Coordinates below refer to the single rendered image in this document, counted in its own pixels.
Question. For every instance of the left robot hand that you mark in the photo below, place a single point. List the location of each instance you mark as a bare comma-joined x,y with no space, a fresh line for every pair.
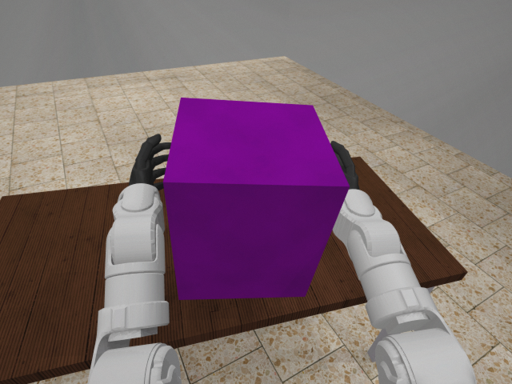
142,171

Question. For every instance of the robot left forearm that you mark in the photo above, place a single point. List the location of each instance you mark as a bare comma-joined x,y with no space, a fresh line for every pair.
134,271

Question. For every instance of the carton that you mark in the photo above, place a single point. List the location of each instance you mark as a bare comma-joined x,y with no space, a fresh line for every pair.
253,190

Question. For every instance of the robot right forearm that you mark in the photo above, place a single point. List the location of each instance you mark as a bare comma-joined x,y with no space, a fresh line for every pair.
395,300

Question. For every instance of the table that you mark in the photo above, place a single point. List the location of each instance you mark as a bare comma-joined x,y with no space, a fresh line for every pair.
52,279

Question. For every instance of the robot left upper arm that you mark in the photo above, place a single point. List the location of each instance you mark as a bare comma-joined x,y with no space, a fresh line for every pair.
155,363

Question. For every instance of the robot right upper arm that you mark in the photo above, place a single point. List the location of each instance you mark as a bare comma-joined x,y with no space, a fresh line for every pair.
429,356

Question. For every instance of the right robot hand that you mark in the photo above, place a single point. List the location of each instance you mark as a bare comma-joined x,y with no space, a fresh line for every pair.
346,164

